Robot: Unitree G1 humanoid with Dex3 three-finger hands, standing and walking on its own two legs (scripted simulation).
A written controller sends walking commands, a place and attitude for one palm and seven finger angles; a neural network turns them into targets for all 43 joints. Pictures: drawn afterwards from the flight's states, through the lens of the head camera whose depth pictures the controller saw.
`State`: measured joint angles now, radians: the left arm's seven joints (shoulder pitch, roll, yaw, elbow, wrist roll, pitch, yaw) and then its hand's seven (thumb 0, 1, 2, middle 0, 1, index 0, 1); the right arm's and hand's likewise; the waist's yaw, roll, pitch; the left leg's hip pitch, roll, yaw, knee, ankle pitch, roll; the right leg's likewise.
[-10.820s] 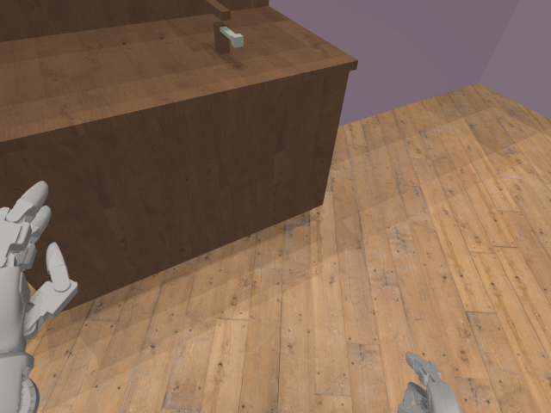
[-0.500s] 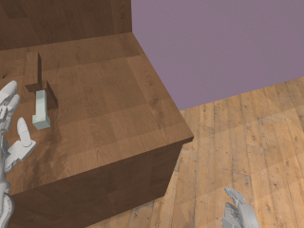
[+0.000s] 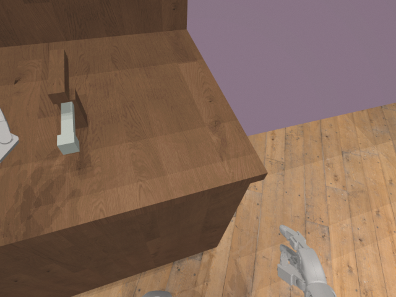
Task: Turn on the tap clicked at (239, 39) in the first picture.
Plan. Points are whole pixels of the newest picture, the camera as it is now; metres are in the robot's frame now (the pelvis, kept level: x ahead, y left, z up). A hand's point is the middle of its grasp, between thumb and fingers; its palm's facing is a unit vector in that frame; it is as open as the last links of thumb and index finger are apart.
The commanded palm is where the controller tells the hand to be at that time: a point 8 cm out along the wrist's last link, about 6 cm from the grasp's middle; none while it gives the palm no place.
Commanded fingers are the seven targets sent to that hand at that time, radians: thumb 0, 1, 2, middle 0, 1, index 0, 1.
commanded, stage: come to a stop and stand still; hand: left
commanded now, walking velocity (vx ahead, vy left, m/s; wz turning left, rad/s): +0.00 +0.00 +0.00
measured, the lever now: (68, 143) +0.33 +0.29 +0.11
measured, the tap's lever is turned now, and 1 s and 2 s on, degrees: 0 0 0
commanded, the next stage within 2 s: look again from close up in 0.68 s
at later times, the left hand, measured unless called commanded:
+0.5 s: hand (54, 175) +0.24 +0.24 +0.16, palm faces +0.37 -0.85 -0.36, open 7.4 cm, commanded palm +0.17 +0.28 +0.18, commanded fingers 0.00 0.90 0.90 -0.20 -0.30 -0.20 -0.30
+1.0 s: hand (46, 180) +0.23 +0.25 +0.16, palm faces +0.39 -0.85 -0.36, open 7.4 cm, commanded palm +0.17 +0.28 +0.18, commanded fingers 0.00 0.90 0.90 -0.20 -0.30 -0.20 -0.30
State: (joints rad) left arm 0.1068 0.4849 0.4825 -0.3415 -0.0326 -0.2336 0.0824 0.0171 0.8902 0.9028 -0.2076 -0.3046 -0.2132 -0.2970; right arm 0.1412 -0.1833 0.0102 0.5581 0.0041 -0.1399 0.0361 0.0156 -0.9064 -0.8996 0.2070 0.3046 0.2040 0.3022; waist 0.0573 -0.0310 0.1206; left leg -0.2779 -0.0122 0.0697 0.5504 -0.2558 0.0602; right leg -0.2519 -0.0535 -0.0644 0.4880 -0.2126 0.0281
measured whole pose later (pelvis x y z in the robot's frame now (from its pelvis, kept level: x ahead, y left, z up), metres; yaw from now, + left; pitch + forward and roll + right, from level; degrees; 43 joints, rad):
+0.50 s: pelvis +0.01 +0.00 +0.00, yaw +0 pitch -2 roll -2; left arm 0.39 0.35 0.35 -0.45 -0.03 -0.23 0.09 0.02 0.89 0.90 -0.21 -0.30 -0.21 -0.30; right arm 0.20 -0.21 0.01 0.58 0.01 -0.13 -0.02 0.02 -0.91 -0.90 0.21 0.30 0.20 0.30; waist 0.02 -0.02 0.08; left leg -0.23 -0.01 0.06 0.51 -0.26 0.06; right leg -0.20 -0.05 -0.07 0.43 -0.20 0.04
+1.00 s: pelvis +0.01 +0.00 +0.01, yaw +1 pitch -2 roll -2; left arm 0.41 0.36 0.34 -0.47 -0.04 -0.19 0.10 0.02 0.89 0.90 -0.21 -0.30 -0.21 -0.30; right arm 0.19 -0.19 0.02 0.57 0.01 -0.10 -0.02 0.02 -0.91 -0.90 0.21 0.30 0.20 0.30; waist 0.03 -0.02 0.08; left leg -0.21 -0.02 0.05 0.49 -0.25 0.06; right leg -0.17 -0.05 -0.08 0.40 -0.19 0.04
